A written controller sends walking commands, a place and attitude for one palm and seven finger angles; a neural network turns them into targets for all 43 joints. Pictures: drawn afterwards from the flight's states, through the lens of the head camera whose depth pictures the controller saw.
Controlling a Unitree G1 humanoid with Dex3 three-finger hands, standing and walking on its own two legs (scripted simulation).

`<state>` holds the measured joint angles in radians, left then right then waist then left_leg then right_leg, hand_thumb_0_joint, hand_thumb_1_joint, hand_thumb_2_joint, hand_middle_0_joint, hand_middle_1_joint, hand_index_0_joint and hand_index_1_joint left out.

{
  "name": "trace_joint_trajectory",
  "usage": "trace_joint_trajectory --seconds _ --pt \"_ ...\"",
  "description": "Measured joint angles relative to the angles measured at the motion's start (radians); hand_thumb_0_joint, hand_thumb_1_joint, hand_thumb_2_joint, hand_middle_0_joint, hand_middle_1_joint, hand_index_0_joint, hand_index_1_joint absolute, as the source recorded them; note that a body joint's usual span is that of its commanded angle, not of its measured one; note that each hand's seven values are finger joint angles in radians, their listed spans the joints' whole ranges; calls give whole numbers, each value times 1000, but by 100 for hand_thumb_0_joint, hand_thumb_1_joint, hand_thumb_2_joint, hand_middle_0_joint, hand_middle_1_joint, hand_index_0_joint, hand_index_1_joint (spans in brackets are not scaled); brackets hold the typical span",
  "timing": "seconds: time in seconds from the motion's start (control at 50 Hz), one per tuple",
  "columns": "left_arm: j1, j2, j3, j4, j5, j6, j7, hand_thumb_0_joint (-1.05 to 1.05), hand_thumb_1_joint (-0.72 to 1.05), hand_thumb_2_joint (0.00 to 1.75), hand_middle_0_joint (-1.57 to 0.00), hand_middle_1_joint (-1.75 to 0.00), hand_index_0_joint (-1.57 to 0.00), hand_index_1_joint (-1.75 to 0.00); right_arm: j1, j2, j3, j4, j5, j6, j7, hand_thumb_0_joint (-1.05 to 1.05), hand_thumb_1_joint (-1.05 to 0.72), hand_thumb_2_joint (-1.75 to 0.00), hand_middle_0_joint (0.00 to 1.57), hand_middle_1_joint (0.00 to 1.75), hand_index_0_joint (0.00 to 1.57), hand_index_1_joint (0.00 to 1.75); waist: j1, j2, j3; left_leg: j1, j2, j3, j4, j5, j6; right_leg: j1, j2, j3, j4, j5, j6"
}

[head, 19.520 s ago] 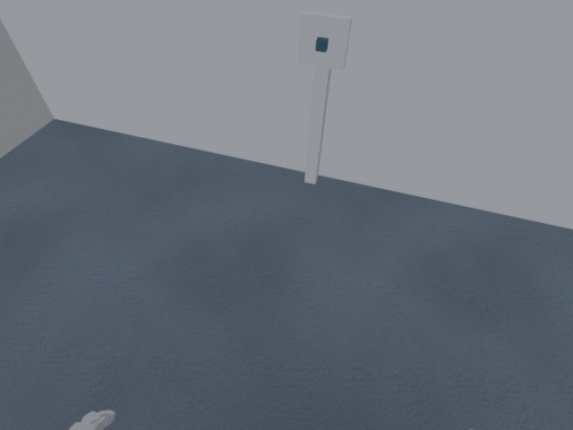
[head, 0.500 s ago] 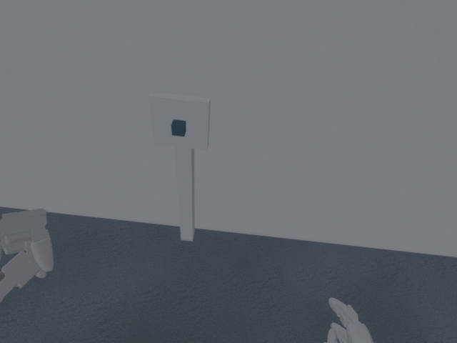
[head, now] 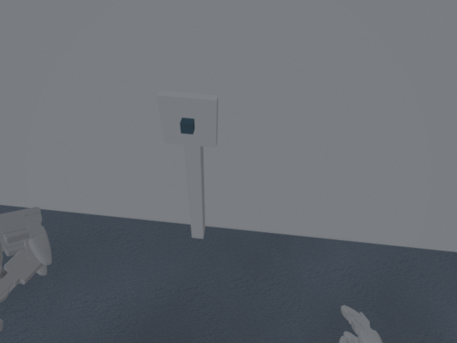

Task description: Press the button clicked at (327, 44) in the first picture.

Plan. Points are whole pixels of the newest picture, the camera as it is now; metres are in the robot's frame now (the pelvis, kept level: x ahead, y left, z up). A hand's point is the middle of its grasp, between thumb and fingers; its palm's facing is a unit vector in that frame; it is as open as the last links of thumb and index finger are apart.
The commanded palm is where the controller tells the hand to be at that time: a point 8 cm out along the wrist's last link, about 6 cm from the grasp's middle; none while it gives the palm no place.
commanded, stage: let the arm hang, fingers relaxed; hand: left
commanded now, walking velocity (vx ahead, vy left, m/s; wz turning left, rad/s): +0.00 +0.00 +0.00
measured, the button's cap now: (187, 125) +0.74 +0.17 -0.04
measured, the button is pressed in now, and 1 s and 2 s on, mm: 0 0 0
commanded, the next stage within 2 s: stand and wait in 1.14 s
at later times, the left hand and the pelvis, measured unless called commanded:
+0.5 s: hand out of the picture -0.06 +0.18 -0.17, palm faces +0.10 -0.97 -0.22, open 4.3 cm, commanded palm none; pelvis +0.00 -0.01 +0.01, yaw +4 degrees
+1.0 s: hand out of the picture +0.03 +0.14 -0.16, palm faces +0.07 -0.98 -0.20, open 7.3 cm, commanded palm none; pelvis +0.02 -0.03 +0.01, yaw +3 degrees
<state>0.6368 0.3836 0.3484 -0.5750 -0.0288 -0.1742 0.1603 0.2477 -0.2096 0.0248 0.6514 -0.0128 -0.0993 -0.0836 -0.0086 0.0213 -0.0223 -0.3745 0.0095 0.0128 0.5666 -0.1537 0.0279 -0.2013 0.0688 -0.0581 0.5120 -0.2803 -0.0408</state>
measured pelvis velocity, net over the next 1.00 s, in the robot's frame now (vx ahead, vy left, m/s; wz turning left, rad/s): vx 0.02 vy -0.03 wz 0.06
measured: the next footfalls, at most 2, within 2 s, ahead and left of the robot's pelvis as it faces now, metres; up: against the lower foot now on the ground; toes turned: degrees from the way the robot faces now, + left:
none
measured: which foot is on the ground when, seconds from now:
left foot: down 0.00-1.00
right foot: down 0.00-1.00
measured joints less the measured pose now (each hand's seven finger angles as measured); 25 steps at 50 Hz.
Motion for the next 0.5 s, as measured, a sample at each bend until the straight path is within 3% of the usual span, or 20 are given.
trace_joint_trajectory --seconds 0.04,0.08,0.14,0.18,0.24,0.3,0.34,0.44,0.5 --pt "-18 -18 -1 25 1 -3 3 1 88 89 -131 -150 -131 -149 7 -9 -6 18 4 -1 -9 2 -90 -89 21 30 20 30 3 -9 0 19 -9 5 -2 -4 18 12 -9 4 12 -16 7" --pt "-112 -19 -47 192 32 1 -45 1 89 90 -131 -150 -131 -149 -1 -41 -24 65 5 -18 32 2 -90 -89 20 30 20 30 7 3 -15 -6 -26 1 12 -15 29 -26 -27 3 68 -31 17" --pt "-289 -33 -146 595 51 122 -106 0 89 90 -128 -148 -129 -147 -51 -79 -30 133 -7 32 62 1 -91 -89 20 30 20 30 -1 7 -16 -44 -65 4 30 -7 43 -99 -55 61 196 -155 24" --pt "-360 -55 -201 860 59 185 -127 0 90 90 -125 -145 -125 -144 -76 -78 -25 161 -15 59 70 1 -91 -89 20 30 20 30 -16 -5 -2 -52 -80 8 34 1 42 -105 -67 82 193 -118 31" --pt "-384 -111 -284 1174 63 232 -147 1 91 90 -117 -138 -117 -137 -80 -59 -21 204 -14 90 80 1 -91 -89 20 30 20 30 -37 -10 20 -29 -70 -9 12 7 25 -76 -56 69 153 -65 34" --pt "-349 -171 -348 1375 60 240 -159 1 91 89 -108 -129 -108 -128 -49 -34 -22 250 -14 118 83 1 -91 -89 20 30 20 30 -39 -26 34 -23 -58 -34 6 -47 5 -44 -38 54 86 -45 16" --pt "-332 -198 -320 1463 31 227 -126 1 90 89 -102 -122 -101 -123 -16 -18 -25 285 -12 121 78 1 -91 -89 20 30 20 30 -29 -29 56 -16 -43 -53 -8 1 1 -23 -21 37 54 -28 13" --pt "-307 -167 -318 1610 42 213 -136 1 90 89 -85 -104 -84 -106 45 26 -23 396 -14 140 65 1 -91 -89 20 30 20 30 7 -38 83 16 -41 -69 -66 46 3 14 -16 25 -10 -5 7" --pt "-284 -159 -322 1664 44 204 -140 1 90 89 -75 -92 -74 -94 59 41 -26 435 -10 143 63 1 -91 -89 20 30 20 30 17 -28 89 36 -47 -66 -121 70 4 24 -24 27 -45 14 7"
